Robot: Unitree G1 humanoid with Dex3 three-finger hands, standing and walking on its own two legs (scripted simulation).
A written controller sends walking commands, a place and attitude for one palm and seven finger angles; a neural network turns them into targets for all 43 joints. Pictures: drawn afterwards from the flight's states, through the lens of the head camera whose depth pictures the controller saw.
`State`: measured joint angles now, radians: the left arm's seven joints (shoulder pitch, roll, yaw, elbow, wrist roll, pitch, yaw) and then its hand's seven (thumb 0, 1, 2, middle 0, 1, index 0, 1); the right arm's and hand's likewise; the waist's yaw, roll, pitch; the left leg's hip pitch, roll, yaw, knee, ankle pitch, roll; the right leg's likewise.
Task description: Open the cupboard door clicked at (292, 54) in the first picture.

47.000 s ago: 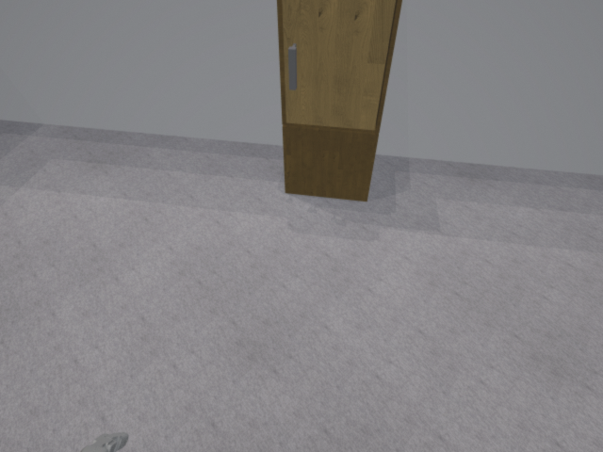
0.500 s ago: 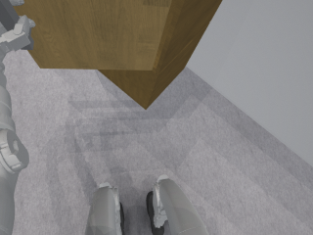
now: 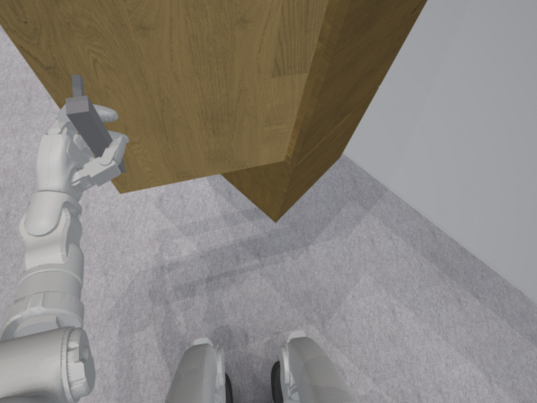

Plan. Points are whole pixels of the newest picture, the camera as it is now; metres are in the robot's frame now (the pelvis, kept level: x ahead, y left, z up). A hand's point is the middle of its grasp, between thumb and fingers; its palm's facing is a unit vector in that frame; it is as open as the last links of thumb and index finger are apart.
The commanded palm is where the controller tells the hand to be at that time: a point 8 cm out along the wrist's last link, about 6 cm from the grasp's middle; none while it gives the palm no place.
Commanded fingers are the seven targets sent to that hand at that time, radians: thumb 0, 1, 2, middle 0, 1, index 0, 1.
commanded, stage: pull the door open along its arc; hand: left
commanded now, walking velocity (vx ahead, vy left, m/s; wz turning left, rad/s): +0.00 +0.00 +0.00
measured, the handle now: (98, 128) +0.51 +0.23 +0.03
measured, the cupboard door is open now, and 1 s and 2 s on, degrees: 59 90 94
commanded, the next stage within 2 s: open thumb and fingers to let go in 0.58 s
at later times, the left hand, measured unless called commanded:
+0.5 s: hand (178, 238) +0.34 +0.11 +0.03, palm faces +0.43 -0.90 -0.01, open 6.5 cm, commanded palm +0.27 +0.16 +0.02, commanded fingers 0.00 0.90 0.90 -0.40 -1.35 -0.40 -1.35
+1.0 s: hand (196, 246) +0.33 +0.09 +0.03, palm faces +0.45 -0.89 -0.01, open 8.5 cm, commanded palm +0.28 +0.13 +0.02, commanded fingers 0.00 -0.29 0.39 -0.31 -1.22 -0.31 -1.22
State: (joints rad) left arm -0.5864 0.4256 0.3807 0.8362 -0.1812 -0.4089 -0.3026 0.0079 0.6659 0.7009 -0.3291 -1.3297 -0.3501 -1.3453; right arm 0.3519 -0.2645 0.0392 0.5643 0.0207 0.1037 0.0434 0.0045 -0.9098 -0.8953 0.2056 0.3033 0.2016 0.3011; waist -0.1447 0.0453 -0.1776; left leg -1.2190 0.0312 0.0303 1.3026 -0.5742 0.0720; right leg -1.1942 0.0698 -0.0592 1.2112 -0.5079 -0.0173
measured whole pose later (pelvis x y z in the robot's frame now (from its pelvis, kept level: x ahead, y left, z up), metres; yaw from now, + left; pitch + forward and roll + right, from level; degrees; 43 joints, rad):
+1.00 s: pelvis -0.01 -0.06 +0.00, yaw +7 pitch +21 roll +1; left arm -0.16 -0.01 -0.02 0.52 -0.01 -0.57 0.44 0.01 0.30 0.64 -0.36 -1.29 -0.35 -1.28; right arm 0.16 -0.22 -0.02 0.64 -0.07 -0.01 0.01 0.01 -0.91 -0.90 0.20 0.30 0.20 0.30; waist -0.02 0.02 -0.18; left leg -1.09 -0.02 -0.02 1.25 -0.53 -0.02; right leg -1.09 0.02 -0.11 1.26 -0.55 -0.11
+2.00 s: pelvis -0.03 -0.01 +0.00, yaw +4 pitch +20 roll -2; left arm -0.09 0.06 -0.15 0.43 -0.07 -0.51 0.03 -0.01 -0.50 0.30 -0.17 -0.34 -0.20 -0.34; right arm 0.22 -0.23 0.00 0.52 -0.01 0.05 0.03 0.01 -0.91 -0.90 0.20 0.30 0.20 0.30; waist -0.02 0.02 -0.19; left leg -1.10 -0.03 0.04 1.29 -0.54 0.07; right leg -1.08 0.00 -0.06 1.27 -0.53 -0.02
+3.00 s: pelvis -0.02 -0.04 -0.02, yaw +4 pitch +20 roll -2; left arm 0.30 0.25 0.11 0.02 -0.28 -0.44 -0.32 -0.01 -0.50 0.30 -0.16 -0.30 -0.15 -0.30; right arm 0.19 -0.24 0.00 0.48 0.03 -0.05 -0.05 0.01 -0.91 -0.90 0.20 0.30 0.20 0.30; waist 0.01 0.03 -0.19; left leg -1.17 0.00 -0.02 1.41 -0.60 0.02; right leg -1.14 0.04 -0.11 1.36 -0.59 -0.07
